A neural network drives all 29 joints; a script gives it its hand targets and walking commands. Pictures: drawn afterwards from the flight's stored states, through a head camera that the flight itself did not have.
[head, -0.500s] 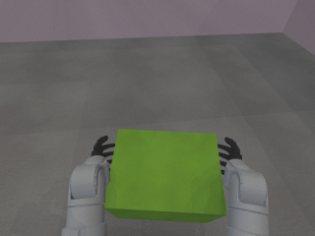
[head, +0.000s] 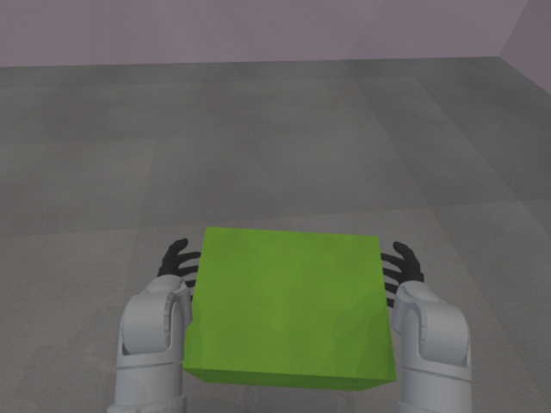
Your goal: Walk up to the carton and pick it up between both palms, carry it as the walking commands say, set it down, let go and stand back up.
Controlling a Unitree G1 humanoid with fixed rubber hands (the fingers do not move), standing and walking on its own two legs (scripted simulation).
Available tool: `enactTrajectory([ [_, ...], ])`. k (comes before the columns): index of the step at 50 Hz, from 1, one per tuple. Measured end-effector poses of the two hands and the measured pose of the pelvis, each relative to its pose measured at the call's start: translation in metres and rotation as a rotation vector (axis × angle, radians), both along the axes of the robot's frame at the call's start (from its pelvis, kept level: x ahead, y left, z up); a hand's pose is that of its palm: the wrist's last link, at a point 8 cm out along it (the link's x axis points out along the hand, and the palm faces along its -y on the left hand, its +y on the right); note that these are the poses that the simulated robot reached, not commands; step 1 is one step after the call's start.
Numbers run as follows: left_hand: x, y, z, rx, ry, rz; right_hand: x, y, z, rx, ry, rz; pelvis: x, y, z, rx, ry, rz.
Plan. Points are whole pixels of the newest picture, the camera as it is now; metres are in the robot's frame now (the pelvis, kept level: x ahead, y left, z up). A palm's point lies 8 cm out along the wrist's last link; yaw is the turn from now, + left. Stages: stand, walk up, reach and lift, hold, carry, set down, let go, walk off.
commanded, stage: carry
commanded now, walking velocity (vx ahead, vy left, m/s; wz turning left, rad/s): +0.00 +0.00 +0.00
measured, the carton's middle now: (286, 313) +0.28 +0.00 -0.01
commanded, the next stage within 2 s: hold in 1.60 s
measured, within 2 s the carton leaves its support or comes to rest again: neither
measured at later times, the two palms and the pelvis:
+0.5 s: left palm (161, 270) +0.31 +0.19 +0.04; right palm (380, 276) +0.31 -0.14 +0.05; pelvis +0.04 +0.02 +0.00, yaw +0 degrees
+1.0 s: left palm (153, 265) +0.33 +0.20 +0.03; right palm (368, 270) +0.32 -0.12 +0.04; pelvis +0.05 +0.04 -0.01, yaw -1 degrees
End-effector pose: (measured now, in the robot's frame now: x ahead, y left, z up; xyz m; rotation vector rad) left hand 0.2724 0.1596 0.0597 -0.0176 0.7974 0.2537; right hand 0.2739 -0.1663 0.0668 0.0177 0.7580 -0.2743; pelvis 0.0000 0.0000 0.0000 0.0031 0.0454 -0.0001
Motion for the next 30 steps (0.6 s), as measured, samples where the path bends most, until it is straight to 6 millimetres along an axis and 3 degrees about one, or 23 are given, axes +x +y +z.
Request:
enactTrajectory([
  [9,0.017,0.013,0.000,-0.009,-0.011,0.011,0.019,0.013,0.002,-0.011,-0.007,0.005,0.015,0.010,-0.001,-0.006,-0.001,0.001],
  [30,0.045,0.030,-0.022,-0.009,-0.012,-0.021,0.043,0.027,-0.022,-0.001,0.000,0.027,0.039,0.027,-0.007,-0.024,0.008,-0.011],
])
